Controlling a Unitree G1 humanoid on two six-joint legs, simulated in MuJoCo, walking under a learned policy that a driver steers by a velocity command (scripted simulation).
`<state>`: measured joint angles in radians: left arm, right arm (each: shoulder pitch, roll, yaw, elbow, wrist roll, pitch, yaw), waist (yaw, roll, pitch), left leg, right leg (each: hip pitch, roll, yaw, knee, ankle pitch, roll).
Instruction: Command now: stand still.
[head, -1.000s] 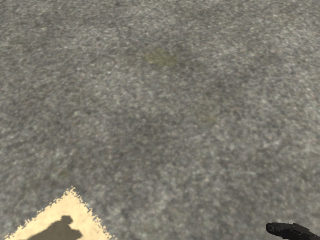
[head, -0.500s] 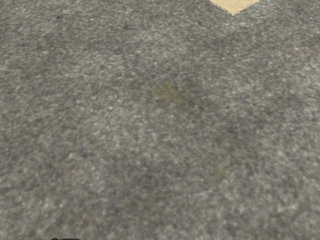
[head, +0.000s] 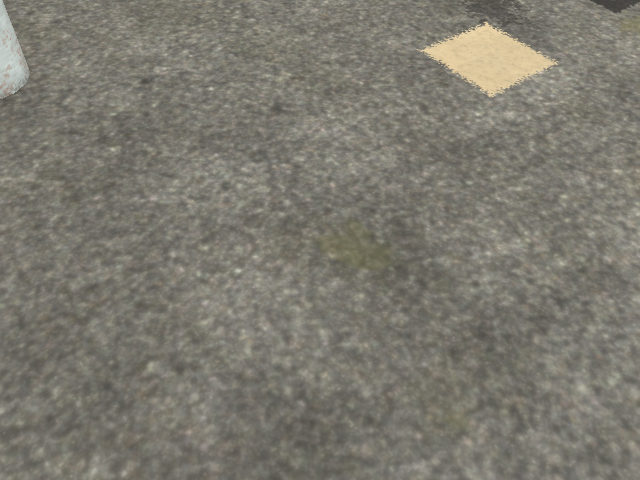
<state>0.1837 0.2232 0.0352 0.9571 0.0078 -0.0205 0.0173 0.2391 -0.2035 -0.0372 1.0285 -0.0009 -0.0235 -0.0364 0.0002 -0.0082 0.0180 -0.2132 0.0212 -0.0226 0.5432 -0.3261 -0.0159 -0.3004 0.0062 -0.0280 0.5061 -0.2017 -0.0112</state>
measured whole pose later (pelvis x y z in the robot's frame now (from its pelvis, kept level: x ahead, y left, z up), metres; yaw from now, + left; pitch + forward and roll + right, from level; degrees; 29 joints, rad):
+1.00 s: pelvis +0.30 +0.02 -0.02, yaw -4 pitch +2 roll +0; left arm 0.46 0.22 0.04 1.07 -0.01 -0.06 0.01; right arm -0.06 -0.23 -0.05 0.86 0.01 -0.12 0.03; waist 0.07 -0.01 0.05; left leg -0.51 0.01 0.05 0.59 -0.12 0.06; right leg -0.03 -0.02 0.05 0.73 -0.49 -0.01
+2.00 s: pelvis +0.85 -0.15 -0.01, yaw -27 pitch +3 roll -1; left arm 0.33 0.27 0.08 0.84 0.00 -0.07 0.01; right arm 0.05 -0.26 -0.04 0.80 0.02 -0.11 0.05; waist 0.06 0.04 0.01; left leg -0.58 0.03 0.02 0.52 0.01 0.06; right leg 0.06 0.07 0.03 0.29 -0.39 -0.05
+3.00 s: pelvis +1.40 -0.29 +0.00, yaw -7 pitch +3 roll -2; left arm 0.42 0.30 0.06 0.85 -0.03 -0.06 -0.01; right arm 0.04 -0.26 -0.03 0.65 0.01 -0.08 0.04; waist 0.11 0.03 0.00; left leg -0.51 0.03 -0.01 0.50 -0.06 0.05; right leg 0.01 0.01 0.00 0.32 -0.37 0.01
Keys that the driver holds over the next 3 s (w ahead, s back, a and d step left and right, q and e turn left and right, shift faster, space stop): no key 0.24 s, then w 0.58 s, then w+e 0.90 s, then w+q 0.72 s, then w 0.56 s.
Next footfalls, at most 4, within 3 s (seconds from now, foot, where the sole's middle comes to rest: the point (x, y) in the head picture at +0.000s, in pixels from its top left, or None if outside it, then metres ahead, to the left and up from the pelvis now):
0.96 left None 0.46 0.13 -0.77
1.52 right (410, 396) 0.70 -0.18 -0.77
2.04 left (382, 265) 1.08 -0.15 -0.77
2.54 right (469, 210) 1.29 -0.41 -0.77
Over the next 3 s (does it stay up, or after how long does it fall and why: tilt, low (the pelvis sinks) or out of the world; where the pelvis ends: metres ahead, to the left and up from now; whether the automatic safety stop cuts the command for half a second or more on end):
stays up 1.40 -0.29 0.00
